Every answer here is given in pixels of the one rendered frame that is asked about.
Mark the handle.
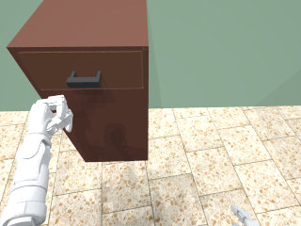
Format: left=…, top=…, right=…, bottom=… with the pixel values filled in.
left=66, top=71, right=102, bottom=89

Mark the left robot hand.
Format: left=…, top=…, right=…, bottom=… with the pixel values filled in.
left=27, top=94, right=73, bottom=140

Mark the robot left forearm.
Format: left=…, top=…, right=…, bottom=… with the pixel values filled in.
left=0, top=134, right=52, bottom=226

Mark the cabinet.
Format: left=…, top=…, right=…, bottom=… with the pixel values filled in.
left=7, top=0, right=149, bottom=163

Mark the right robot hand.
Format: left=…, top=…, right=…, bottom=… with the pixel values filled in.
left=230, top=204, right=260, bottom=226

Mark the drawer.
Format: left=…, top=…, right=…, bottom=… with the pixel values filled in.
left=18, top=50, right=142, bottom=89

